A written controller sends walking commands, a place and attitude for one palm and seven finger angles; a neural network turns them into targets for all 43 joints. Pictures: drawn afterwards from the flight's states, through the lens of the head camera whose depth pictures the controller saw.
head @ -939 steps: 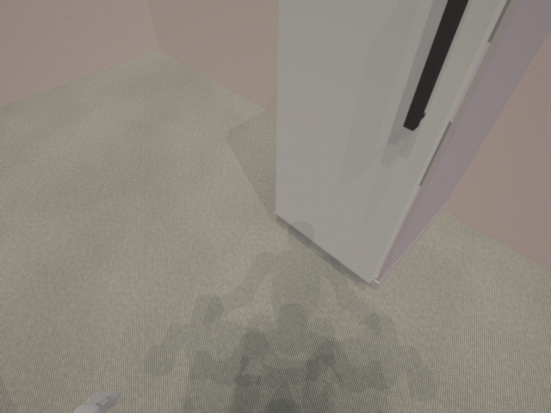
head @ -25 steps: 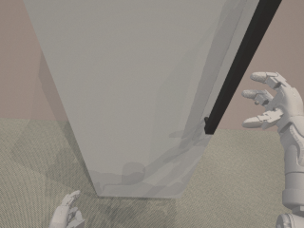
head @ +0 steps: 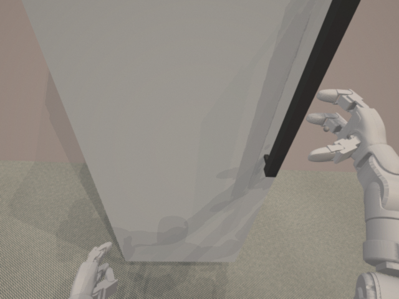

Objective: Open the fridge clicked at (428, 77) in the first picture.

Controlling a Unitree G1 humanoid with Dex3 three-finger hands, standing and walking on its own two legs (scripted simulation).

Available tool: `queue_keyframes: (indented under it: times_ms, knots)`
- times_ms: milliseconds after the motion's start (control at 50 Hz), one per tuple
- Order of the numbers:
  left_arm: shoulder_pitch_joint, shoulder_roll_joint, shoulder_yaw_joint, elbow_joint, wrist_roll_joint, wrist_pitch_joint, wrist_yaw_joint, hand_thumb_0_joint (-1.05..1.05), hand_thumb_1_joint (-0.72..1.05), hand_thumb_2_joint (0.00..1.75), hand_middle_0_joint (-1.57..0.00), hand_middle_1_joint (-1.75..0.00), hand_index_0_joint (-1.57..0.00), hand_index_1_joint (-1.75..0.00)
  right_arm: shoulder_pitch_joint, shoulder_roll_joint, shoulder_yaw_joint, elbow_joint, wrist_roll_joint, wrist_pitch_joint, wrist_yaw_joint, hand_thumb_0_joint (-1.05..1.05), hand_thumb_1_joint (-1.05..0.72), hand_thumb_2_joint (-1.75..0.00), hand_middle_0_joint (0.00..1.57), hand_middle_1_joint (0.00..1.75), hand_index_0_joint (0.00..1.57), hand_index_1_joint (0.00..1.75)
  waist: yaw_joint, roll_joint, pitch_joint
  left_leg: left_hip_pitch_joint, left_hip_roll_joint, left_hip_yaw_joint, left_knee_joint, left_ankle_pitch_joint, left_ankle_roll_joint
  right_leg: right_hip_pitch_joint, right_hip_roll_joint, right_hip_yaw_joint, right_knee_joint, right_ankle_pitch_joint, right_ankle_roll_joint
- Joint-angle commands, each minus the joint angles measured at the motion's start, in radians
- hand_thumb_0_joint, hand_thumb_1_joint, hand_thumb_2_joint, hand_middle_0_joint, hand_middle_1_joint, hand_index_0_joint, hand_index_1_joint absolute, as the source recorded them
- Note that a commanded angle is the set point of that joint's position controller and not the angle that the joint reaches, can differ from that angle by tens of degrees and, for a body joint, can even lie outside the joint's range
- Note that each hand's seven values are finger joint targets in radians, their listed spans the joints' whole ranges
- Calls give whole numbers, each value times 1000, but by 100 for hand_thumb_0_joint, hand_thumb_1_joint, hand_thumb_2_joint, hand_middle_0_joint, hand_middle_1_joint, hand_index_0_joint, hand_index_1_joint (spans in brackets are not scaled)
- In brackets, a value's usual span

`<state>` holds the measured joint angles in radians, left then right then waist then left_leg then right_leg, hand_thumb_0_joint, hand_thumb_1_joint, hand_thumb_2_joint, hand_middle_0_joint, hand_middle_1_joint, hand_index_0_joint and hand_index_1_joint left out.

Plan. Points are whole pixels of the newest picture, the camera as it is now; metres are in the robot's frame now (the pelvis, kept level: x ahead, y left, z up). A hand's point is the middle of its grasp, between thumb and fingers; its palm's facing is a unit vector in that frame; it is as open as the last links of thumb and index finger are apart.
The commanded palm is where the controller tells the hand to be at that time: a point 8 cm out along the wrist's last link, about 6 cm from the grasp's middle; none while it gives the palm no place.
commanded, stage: move the hooked fingers beside the handle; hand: right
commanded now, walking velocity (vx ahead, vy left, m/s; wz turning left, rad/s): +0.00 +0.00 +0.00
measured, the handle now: (300, 87) +0.42 -0.14 +0.26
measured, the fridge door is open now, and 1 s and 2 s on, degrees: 0 0 0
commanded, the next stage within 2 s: none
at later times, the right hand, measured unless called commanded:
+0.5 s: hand (325, 140) +0.36 -0.19 +0.20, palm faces -0.04 +1.00 -0.03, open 14.0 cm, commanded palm +0.33 -0.24 +0.21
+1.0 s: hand (331, 132) +0.36 -0.19 +0.22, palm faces -0.01 +1.00 -0.05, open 14.0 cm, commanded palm +0.34 -0.24 +0.21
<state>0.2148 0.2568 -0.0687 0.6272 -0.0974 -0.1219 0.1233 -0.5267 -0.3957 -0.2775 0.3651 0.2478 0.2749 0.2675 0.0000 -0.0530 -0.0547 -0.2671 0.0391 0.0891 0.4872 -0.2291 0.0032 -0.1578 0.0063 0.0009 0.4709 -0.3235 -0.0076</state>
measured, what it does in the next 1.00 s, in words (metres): stands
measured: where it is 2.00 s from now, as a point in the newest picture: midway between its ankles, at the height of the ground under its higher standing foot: outside the picture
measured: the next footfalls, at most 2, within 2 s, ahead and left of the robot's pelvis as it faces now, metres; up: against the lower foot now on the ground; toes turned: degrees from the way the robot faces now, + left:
none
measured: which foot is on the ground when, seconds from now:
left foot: down 0.00-1.00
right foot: down 0.00-1.00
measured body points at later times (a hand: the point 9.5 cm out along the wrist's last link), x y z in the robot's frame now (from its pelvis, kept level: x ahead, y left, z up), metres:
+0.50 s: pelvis +0.01 +0.00 +0.00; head -0.01 +0.02 +0.45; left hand +0.18 +0.24 -0.08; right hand +0.36 -0.25 +0.20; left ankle +0.02 +0.12 -0.74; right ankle -0.05 -0.11 -0.74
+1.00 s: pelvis +0.00 +0.00 +0.00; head -0.03 +0.02 +0.45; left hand +0.17 +0.24 -0.08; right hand +0.35 -0.24 +0.22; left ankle +0.02 +0.12 -0.74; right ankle -0.05 -0.11 -0.74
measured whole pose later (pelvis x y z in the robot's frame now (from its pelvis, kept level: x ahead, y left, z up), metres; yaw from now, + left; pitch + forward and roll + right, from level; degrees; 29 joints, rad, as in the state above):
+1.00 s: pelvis +0.00 +0.00 +0.00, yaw +0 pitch -1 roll +0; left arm 0.22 0.26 -0.07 0.63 -0.10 -0.11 0.13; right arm -0.44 -0.37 -0.27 0.20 0.25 0.28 0.23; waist -0.01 -0.05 -0.05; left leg -0.24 0.04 0.09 0.48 -0.23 0.01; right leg -0.13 0.01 0.00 0.47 -0.32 -0.01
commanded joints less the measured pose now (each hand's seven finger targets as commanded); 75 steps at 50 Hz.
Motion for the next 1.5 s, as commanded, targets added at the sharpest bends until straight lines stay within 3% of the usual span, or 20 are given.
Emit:
queue_keyframes:
  times_ms: [0,120,220,280,380,500,580,620,700,760,820,880,980,1020,1100,1220,1300,1360,1400,1480]
  knots:
    - [-79,132,54,-163,7,-29,-5,0,90,90,-20,-30,-20,-30,-313,-236,-93,-170,3,-31,-8,0,50,-30,30,120,30,120,-8,50,-232,164,7,-28,-26,281,24,-7,-16,23,-49,322,-13]
    - [-95,116,51,-189,15,-39,-8,0,90,90,-20,-30,-20,-30,-363,-319,-183,-358,18,-116,-11,0,50,-30,30,120,30,120,-21,27,-319,236,8,-37,-11,377,22,33,-18,15,-43,410,-18]
    - [-93,116,48,-174,6,-43,-6,0,90,90,-20,-30,-20,-30,-306,-227,-100,-312,8,-75,-2,0,50,-30,30,120,30,120,-2,-44,-201,158,5,-30,-30,324,27,24,-20,11,-53,371,-12]
    - [-85,122,53,-170,3,-41,-6,0,90,90,-20,-30,-20,-30,-273,-163,-47,-286,17,-29,12,0,50,-30,30,120,30,120,6,-20,-186,126,2,-22,-31,301,26,25,-21,22,-48,353,-11]
    - [-106,121,55,-182,6,-42,-3,0,90,90,-20,-30,-20,-30,-294,-191,-81,-382,38,-32,10,0,50,-30,30,120,30,120,0,61,-247,157,2,-20,-22,313,19,36,-16,26,-37,350,-17]
    - [-115,110,48,-172,15,-50,-4,0,90,90,-20,-30,-20,-30,-329,-256,-132,-451,11,-78,-48,0,50,-30,30,120,30,120,-16,-16,-261,175,4,-26,-21,310,26,60,-18,30,-46,393,-7]
    - [-119,107,42,-163,9,-42,-4,0,90,90,-20,-30,-20,-30,-314,-173,-59,-356,7,-35,-36,0,50,-30,30,120,30,120,0,-17,-201,140,3,-23,-30,280,26,38,-17,24,-54,344,-6]
    - [-117,114,45,-169,7,-35,-5,0,90,90,-20,-30,-20,-30,-255,-152,-53,-303,12,-1,-25,0,50,-30,30,120,30,120,-4,35,-177,136,3,-20,-33,279,24,20,-19,24,-54,332,-11]
    - [-119,124,51,-182,6,-14,-10,0,90,90,-20,-30,-20,-30,-173,-184,-88,-280,21,31,-8,0,50,-30,30,120,30,120,-15,86,-186,152,3,-21,-31,280,20,-11,-16,21,-48,310,-13]
    - [-138,109,45,-200,7,-21,-9,0,90,90,-20,-30,-20,-30,-300,-177,-64,-410,23,-7,-17,0,50,-30,30,120,30,120,-3,32,-220,146,7,-26,-26,267,20,14,-12,25,-45,311,-15]
    - [-140,108,46,-192,12,-31,-3,0,90,90,-20,-30,-20,-30,-378,-262,-125,-490,19,-64,-37,0,50,-30,30,120,30,120,-4,6,-265,172,5,-32,-31,265,21,46,-14,23,-46,327,-18]
    - [-131,98,37,-177,12,-47,3,0,90,90,-20,-30,-20,-30,-421,-209,-75,-486,13,-95,-48,0,50,-30,30,120,30,120,8,-55,-250,148,1,-27,-34,246,27,71,-15,35,-56,334,-8]
    - [-105,119,40,-134,1,-33,9,0,90,90,-20,-30,-20,-30,-360,-143,-9,-229,9,-10,-33,0,50,-30,30,120,30,120,23,10,-118,82,-2,-22,-65,149,23,2,-16,37,-76,216,-11]
    - [-102,127,47,-145,0,-22,3,0,90,90,-20,-30,-20,-30,-299,-123,-3,-181,9,24,-25,0,50,-30,30,120,30,120,10,52,-133,94,1,-19,-59,159,22,-15,-17,34,-75,224,-15]
    - [-105,133,55,-167,8,-4,-8,0,90,90,-20,-30,-20,-30,-268,-255,-124,-209,15,12,-32,0,50,-30,30,120,30,120,-20,101,-213,173,5,-30,-45,205,19,-38,-15,26,-65,256,-16]
    - [-112,110,51,-190,18,-23,-9,0,90,90,-20,-30,-20,-30,-370,-374,-234,-421,8,-130,-55,0,50,-30,30,120,30,120,-25,25,-331,279,8,-52,-29,326,17,10,-15,5,-61,351,-25]
    - [-95,114,52,-173,3,-29,-6,0,90,90,-20,-30,-20,-30,-302,-274,-140,-307,4,-96,-11,0,50,-30,30,120,30,120,0,-52,-215,201,3,-47,-55,296,21,9,-18,-3,-64,318,-20]
    - [-82,129,53,-159,-8,-26,0,0,90,90,-20,-30,-20,-30,-292,-137,-1,-196,20,-21,40,0,50,-30,30,120,30,120,34,-16,-114,97,-3,-33,-73,224,18,-6,-17,6,-63,238,-22]
    - [-78,140,61,-159,-10,-24,0,0,90,90,-20,-30,-20,-30,-223,-130,-1,-155,33,7,59,0,50,-30,30,120,30,120,30,39,-96,79,-5,-30,-76,196,17,-20,-20,12,-56,216,-24]
    - [-103,130,61,-181,-1,-31,0,0,90,90,-20,-30,-20,-30,-368,-195,-52,-335,44,-37,33,0,50,-30,30,120,30,120,17,48,-233,131,0,-31,-51,211,17,21,-12,27,-47,256,-26]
